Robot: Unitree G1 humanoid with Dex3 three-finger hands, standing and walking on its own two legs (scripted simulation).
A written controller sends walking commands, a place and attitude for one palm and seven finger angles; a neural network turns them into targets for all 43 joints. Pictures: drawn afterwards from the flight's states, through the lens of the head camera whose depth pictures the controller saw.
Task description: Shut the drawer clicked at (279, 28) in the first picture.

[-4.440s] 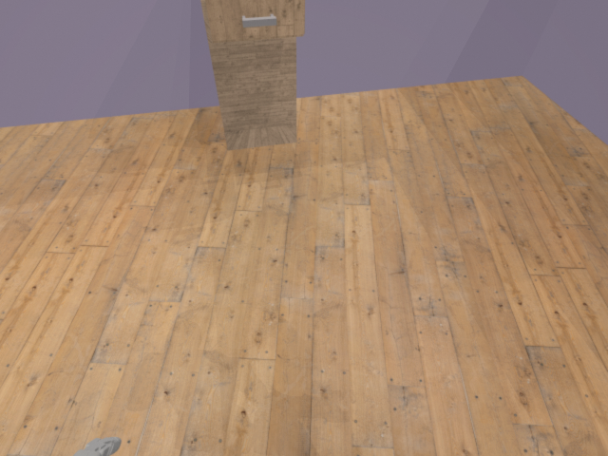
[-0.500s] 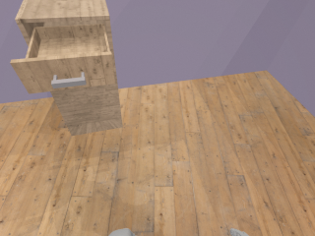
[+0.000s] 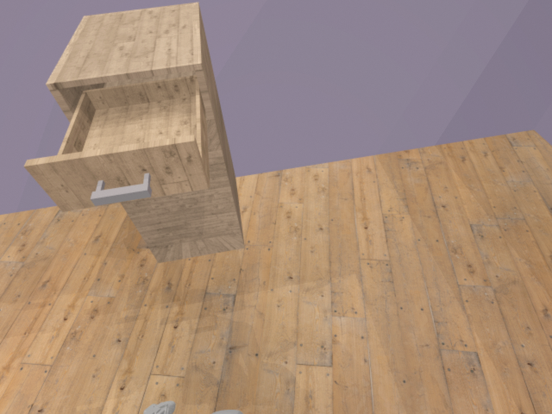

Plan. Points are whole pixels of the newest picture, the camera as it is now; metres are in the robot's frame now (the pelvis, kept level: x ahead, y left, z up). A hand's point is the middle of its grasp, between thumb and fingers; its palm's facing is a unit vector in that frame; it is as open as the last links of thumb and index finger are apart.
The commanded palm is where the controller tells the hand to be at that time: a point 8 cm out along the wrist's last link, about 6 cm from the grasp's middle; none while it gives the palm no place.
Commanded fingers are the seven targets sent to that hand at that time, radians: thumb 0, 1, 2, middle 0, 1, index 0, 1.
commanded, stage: turn to face it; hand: left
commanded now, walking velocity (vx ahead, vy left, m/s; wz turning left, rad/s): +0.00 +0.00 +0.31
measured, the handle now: (123, 187) +0.54 +0.34 -0.01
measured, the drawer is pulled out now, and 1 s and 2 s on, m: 0.29 0.29 0.29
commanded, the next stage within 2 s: take the last steps up to it in 0.22 s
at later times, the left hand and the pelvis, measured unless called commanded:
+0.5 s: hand out of the picture -0.01 +0.25 -0.17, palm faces +0.19 -0.96 -0.22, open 7.4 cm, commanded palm none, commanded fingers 0.00 0.90 0.90 -0.20 -0.30 -0.20 -0.30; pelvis +0.02 +0.05 +0.01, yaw +8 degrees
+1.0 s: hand out of the picture +0.06 +0.18 -0.16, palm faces +0.25 -0.95 -0.18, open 7.3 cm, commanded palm none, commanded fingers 0.00 0.90 0.90 -0.20 -0.30 -0.20 -0.30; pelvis +0.12 +0.03 +0.01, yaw +11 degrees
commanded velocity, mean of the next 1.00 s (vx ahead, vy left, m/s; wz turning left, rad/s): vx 0.21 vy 0.01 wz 0.13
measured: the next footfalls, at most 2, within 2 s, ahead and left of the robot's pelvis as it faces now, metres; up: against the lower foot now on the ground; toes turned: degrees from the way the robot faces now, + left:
left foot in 0.30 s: +0.05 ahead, +0.14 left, +0.00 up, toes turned +12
right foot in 0.74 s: +0.13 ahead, -0.07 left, +0.00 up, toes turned +4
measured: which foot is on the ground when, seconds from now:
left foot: up 0.00-0.28, down 0.30-0.76, up 0.78-1.00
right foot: down 0.00-0.30, up 0.32-0.72, down 0.74-1.00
